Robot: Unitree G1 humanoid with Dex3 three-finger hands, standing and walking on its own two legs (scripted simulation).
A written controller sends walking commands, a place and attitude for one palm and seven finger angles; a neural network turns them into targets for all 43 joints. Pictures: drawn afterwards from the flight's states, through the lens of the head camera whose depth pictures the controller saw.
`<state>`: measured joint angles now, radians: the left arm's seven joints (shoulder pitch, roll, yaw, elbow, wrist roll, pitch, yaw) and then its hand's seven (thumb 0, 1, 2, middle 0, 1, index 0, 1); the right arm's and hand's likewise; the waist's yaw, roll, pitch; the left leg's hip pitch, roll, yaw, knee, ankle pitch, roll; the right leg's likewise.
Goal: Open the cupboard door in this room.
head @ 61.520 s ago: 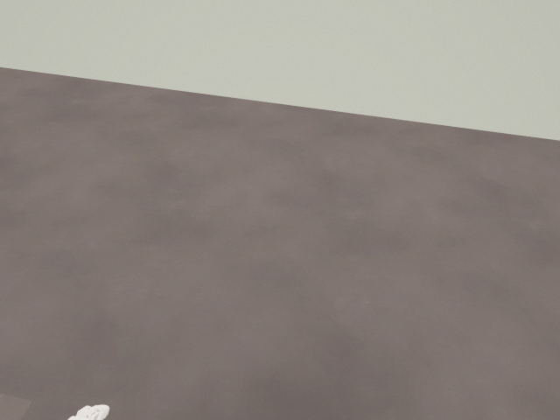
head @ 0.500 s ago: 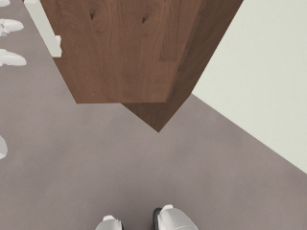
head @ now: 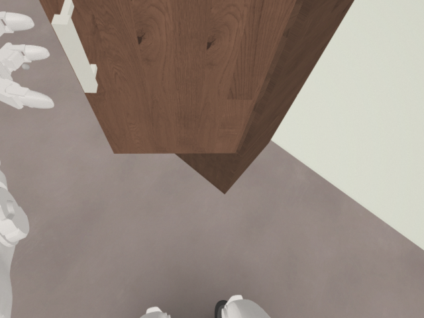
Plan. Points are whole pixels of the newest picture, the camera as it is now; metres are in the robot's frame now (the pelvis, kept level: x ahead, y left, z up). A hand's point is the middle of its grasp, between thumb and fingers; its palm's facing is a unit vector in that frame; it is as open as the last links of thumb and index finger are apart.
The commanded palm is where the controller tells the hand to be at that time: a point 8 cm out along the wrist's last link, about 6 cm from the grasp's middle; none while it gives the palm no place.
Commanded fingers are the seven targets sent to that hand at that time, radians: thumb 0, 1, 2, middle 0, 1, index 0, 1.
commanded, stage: move the hooked fingers beside the handle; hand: left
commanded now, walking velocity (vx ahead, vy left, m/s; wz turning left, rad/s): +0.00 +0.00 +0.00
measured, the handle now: (80, 50) +0.56 +0.18 +0.12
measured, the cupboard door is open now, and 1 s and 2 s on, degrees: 43 43 43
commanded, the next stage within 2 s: slide the fingers in behind the handle in 1.18 s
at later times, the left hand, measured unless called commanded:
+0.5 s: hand (27, 70) +0.51 +0.25 +0.13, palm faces -0.04 -1.00 -0.01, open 14.0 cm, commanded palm +0.50 +0.29 +0.12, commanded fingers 0.00 -0.50 0.30 -0.30 -1.20 -0.30 -1.20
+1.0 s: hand (21, 68) +0.52 +0.26 +0.12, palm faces -0.06 -1.00 +0.01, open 14.0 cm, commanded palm +0.50 +0.30 +0.12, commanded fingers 0.00 -0.50 0.30 -0.30 -1.20 -0.30 -1.20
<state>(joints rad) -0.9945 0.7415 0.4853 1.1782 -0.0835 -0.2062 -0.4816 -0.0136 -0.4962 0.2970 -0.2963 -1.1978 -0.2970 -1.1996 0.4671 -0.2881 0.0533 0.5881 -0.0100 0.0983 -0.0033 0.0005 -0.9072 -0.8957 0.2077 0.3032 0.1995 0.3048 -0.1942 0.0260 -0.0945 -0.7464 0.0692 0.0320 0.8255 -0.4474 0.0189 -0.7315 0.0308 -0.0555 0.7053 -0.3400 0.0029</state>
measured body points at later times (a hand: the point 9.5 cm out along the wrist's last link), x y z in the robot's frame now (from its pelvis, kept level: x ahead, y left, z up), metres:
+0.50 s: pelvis -0.03 -0.01 -0.01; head +0.11 +0.02 +0.42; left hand +0.50 +0.30 +0.13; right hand -0.04 -0.28 -0.10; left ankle -0.05 +0.10 -0.70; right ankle -0.02 -0.13 -0.70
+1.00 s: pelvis -0.02 +0.01 -0.01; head +0.13 +0.05 +0.42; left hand +0.52 +0.32 +0.12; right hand -0.07 -0.25 -0.09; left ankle -0.05 +0.10 -0.70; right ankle -0.02 -0.13 -0.70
